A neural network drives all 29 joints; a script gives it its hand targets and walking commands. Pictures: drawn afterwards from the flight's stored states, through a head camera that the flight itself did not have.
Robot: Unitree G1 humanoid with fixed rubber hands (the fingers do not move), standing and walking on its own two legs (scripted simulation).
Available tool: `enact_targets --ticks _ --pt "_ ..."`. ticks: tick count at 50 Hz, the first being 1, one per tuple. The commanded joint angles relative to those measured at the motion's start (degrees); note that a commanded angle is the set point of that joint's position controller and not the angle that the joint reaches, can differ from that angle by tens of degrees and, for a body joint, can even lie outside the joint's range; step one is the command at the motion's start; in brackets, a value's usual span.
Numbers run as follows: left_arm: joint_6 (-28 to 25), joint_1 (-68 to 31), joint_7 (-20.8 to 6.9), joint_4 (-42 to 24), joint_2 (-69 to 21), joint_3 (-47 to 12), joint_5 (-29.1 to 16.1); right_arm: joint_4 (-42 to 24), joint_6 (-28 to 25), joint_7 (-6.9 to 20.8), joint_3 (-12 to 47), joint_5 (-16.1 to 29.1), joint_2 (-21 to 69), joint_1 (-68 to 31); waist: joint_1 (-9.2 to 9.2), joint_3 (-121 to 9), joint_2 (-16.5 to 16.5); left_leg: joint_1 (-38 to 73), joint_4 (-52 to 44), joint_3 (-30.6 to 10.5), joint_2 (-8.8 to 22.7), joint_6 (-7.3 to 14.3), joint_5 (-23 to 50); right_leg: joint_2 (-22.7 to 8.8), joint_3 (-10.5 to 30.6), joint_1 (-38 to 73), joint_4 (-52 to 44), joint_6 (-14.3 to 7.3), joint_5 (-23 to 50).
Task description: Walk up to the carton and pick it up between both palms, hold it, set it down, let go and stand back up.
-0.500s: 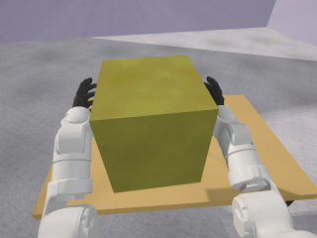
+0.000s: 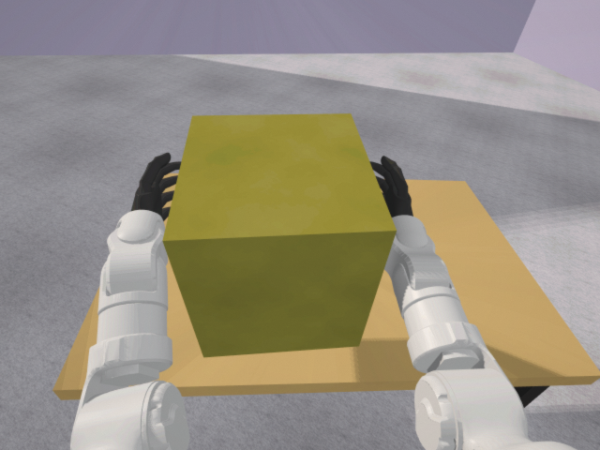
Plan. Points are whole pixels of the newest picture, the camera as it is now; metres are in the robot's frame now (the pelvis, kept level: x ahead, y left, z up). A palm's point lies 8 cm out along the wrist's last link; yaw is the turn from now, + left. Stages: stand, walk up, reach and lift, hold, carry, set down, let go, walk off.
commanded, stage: set down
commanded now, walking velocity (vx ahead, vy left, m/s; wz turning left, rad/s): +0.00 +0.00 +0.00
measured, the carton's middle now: (278, 234) +0.39 +0.01 +0.11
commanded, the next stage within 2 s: none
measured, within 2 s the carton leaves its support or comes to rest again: neither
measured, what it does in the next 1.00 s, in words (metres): stands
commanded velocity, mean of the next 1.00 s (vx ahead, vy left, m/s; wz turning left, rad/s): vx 0.00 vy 0.00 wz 0.00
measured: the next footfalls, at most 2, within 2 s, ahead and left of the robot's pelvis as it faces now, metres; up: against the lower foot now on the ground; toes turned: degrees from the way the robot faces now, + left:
none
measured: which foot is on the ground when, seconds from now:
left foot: down 0.00-1.00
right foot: down 0.00-1.00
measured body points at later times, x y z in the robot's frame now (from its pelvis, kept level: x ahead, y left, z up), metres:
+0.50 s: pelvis +0.01 +0.00 +0.00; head +0.00 +0.03 +0.45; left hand +0.41 +0.17 +0.12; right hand +0.40 -0.15 +0.13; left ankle +0.02 +0.13 -0.75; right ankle +0.00 -0.12 -0.75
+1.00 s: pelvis +0.01 +0.00 +0.00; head +0.02 +0.03 +0.45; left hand +0.42 +0.17 +0.09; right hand +0.40 -0.16 +0.10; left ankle +0.02 +0.12 -0.75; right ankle +0.00 -0.12 -0.75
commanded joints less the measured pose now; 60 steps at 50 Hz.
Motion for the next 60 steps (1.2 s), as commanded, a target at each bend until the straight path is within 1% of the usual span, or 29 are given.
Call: enact_targets --ticks 1,3,4,6,8,10,12,15,17,18,20,21,22,27,28,30,32,35,37,41,42,45,47,50,52,53,54,56,60 --pt "-9.2 -39.3 -4.7 -9.1 -34.5 -32.8 -9.3 -19.3 -12.9 5.9 20.8 1.4 28.3 -44.8 -0.72 -28.9 5.3 11.3 3.4 6.5 -1.4 -3.8 23.5 3.7 -7.0 1.8 -0.8 1.3 12.8" --pt "-10.9 -39.5 -2.9 -10.8 -36.4 -37.0 -11.2 -23.4 -15.2 5.7 24.4 2.5 29.2 -46.1 -0.10 -33.6 5.7 13.9 5.6 6.2 -1.3 -4.4 30.0 4.2 -7.0 1.7 -0.1 1.1 17.1" --pt "-11.1 -38.3 -2.4 -9.3 -36.5 -37.3 -11.1 -24.6 -15.5 5.5 25.7 2.8 29.0 -47.0 0.46 -33.1 5.1 13.3 6.0 6.1 -1.3 -4.2 30.3 4.2 -6.7 1.7 -0.3 1.1 17.7" --pt "-11.7 -38.1 -2.1 -7.4 -36.7 -37.9 -11.4 -24.6 -15.4 5.4 27.2 2.5 29.3 -47.5 0.86 -32.3 2.8 10.8 4.9 6.0 -1.5 -3.2 25.4 4.0 -6.1 1.6 -0.7 1.7 15.3" --pt "-11.4 -36.9 -2.2 -6.3 -36.0 -36.1 -10.5 -21.3 -14.5 5.5 27.5 2.5 29.7 -45.5 1.64 -28.4 2.0 6.7 3.1 6.2 -1.5 -2.2 20.6 3.3 -5.1 2.7 -0.4 2.0 14.7" --pt "-10.6 -34.8 -2.5 -5.8 -35.5 -34.8 -9.9 -21.6 -14.0 5.3 29.1 3.1 30.3 -44.2 2.76 -28.6 1.4 3.7 2.5 6.5 -1.8 -1.3 19.0 2.7 -4.1 5.7 0.3 2.3 17.6" --pt "-9.6 -32.5 -3.0 -3.9 -34.8 -33.3 -9.4 -20.3 -13.3 4.9 28.3 3.3 29.6 -43.5 2.59 -26.1 0.6 2.5 2.3 6.6 -1.8 -1.2 17.9 2.7 -3.9 5.4 0.0 2.4 17.6" --pt "-9.0 -30.9 -3.7 -4.2 -34.3 -31.6 -8.4 -18.0 -12.3 4.3 28.0 3.9 29.8 -40.7 2.28 -25.7 1.8 2.3 2.3 6.4 -2.2 -1.4 19.4 2.4 -3.3 8.0 0.4 2.7 20.6" --pt "-8.5 -29.9 -4.4 -1.5 -32.9 -28.9 -6.7 -13.8 -11.4 4.3 24.7 3.0 28.6 -38.0 1.94 -21.8 3.0 1.2 1.2 6.8 -2.2 -1.6 16.5 1.9 -3.1 6.8 -0.3 2.5 17.4" --pt "-8.6 -30.1 -4.5 -2.5 -32.7 -28.2 -6.5 -13.9 -11.6 4.5 24.4 3.4 28.7 -37.6 2.40 -21.8 3.5 1.4 1.5 6.9 -2.2 -1.8 18.0 2.0 -3.3 6.7 -0.1 2.3 18.1" --pt "-9.7 -31.4 -4.6 -3.7 -32.5 -28.0 -6.3 -14.2 -12.2 4.6 24.5 3.1 29.5 -37.5 2.33 -23.8 3.5 2.1 2.2 7.0 -2.4 -2.1 20.8 2.0 -3.4 8.2 0.6 2.7 22.4" --pt "-10.0 -30.9 -4.6 -2.9 -32.3 -27.8 -6.2 -14.0 -12.5 4.7 23.8 2.7 29.0 -37.5 2.22 -23.7 4.1 2.4 2.2 6.8 -2.3 -2.3 20.8 1.9 -3.7 7.9 0.6 2.5 22.0" --pt "-10.8 -32.3 -4.4 -3.3 -32.3 -28.4 -6.4 -13.4 -12.9 4.8 22.5 2.1 28.8 -36.8 1.52 -24.3 4.7 3.0 2.4 6.9 -2.2 -3.0 21.1 2.0 -4.0 7.0 0.6 2.4 21.3" --pt "-15.3 -37.5 -2.5 -5.4 -35.5 -33.9 -9.3 -15.0 -15.8 5.6 21.8 0.9 30.3 -38.2 0.35 -31.1 7.5 8.8 5.2 6.2 -1.5 -5.4 28.8 3.0 -5.3 2.0 0.3 1.5 20.9" --pt "-16.3 -39.0 -1.8 -5.5 -35.8 -34.6 -9.7 -15.5 -16.2 5.7 22.1 0.6 30.8 -38.9 0.59 -32.4 8.0 9.0 5.6 6.2 -1.5 -5.6 29.1 3.0 -5.2 1.4 0.4 1.3 20.5" --pt "-17.9 -40.3 -1.0 -4.6 -37.5 -36.3 -11.3 -18.1 -17.2 6.0 23.2 0.1 31.9 -41.5 1.04 -36.3 6.3 9.3 5.8 6.1 -1.2 -5.3 29.4 3.4 -5.4 1.5 0.5 1.5 20.8" --pt "-18.8 -40.2 -0.7 -1.2 -37.5 -35.8 -11.1 -15.5 -17.0 6.3 21.6 -1.8 31.4 -41.3 0.69 -33.9 4.9 8.2 4.6 6.0 -0.8 -4.9 25.2 3.4 -5.6 -0.6 -0.1 1.3 16.4" --pt "-18.1 -35.7 -1.8 6.1 -35.9 -31.1 -8.8 -12.1 -16.6 6.3 19.5 -3.7 30.5 -40.0 1.73 -28.6 2.0 5.2 3.1 6.7 -0.8 -3.3 20.1 2.9 -4.9 -0.7 -0.9 1.7 13.5" --pt "-17.5 -34.2 -2.8 8.3 -35.5 -28.9 -7.7 -11.3 -16.6 6.3 18.5 -4.5 29.6 -39.5 2.10 -26.8 1.4 3.1 2.0 7.1 -0.8 -2.8 18.2 2.6 -4.7 0.7 -1.2 1.8 13.4" --pt "-17.3 -32.5 -4.7 11.7 -32.9 -22.1 -5.0 -7.4 -16.2 6.3 16.3 -6.3 30.4 -37.6 3.35 -22.2 -0.9 -1.6 0.5 8.2 -1.2 -1.5 16.9 2.0 -4.2 5.5 -0.4 2.5 17.2" --pt "-17.7 -33.3 -4.8 11.2 -33.6 -22.4 -4.9 -9.0 -16.9 6.5 16.4 -6.3 30.8 -38.7 3.64 -24.9 -0.1 -1.5 0.5 8.4 -1.4 -1.7 17.4 1.9 -4.2 6.8 -0.2 2.6 18.2" --pt "-18.8 -34.2 -4.2 11.3 -33.3 -21.6 -4.0 -8.0 -18.4 6.9 15.2 -7.2 31.0 -38.5 3.98 -27.3 2.1 0.4 1.6 9.0 -1.3 -2.5 21.8 1.9 -4.6 6.0 0.3 2.2 20.8" --pt "-19.9 -34.8 -3.6 11.3 -33.2 -21.5 -3.6 -8.2 -19.7 7.3 14.4 -7.9 30.9 -38.8 4.82 -29.6 3.5 1.5 1.8 9.2 -1.2 -2.9 22.8 2.1 -5.0 4.9 0.0 1.8 19.1" --pt "-21.4 -35.6 -2.6 11.1 -32.8 -22.4 -3.5 -7.2 -20.9 8.0 13.0 -9.1 30.6 -37.8 5.02 -30.4 6.1 3.6 2.4 9.3 -0.8 -4.1 24.5 2.2 -5.6 2.3 -0.2 0.9 17.2" --pt "-23.1 -37.5 -1.5 9.2 -34.2 -25.4 -5.1 -7.4 -22.0 8.3 13.1 -9.2 31.1 -38.5 4.30 -34.4 7.4 5.9 4.3 8.9 -0.4 -5.1 29.3 2.4 -6.0 0.5 0.2 0.5 19.0" --pt "-23.8 -37.5 -1.1 8.8 -34.4 -26.1 -5.3 -7.5 -22.6 8.3 13.6 -8.9 31.4 -38.1 4.60 -36.7 8.1 7.1 5.2 8.8 -0.3 -5.5 32.7 2.7 -6.0 0.3 0.5 0.3 20.5" --pt "-24.2 -37.9 -0.7 9.7 -34.6 -26.6 -5.6 -6.5 -22.8 8.4 12.8 -9.7 30.8 -38.3 3.83 -36.2 7.5 7.5 5.5 8.6 -0.2 -5.6 32.2 3.0 -6.2 -0.9 0.0 0.1 18.9" --pt "-25.7 -40.1 -0.4 10.0 -34.7 -26.7 -6.0 -6.3 -23.1 8.4 12.6 -10.4 32.1 -38.5 4.00 -36.2 6.7 5.1 4.9 9.0 -0.4 -5.1 29.1 2.6 -5.6 -1.2 -0.3 0.4 17.3" --pt "-27.2 -39.4 -1.7 13.9 -33.9 -25.6 -6.5 -4.9 -22.9 7.8 12.8 -12.4 34.1 -37.1 2.57 -35.1 2.6 -0.5 3.8 8.9 -0.6 -3.3 24.8 1.5 -4.4 4.1 1.8 2.0 23.7"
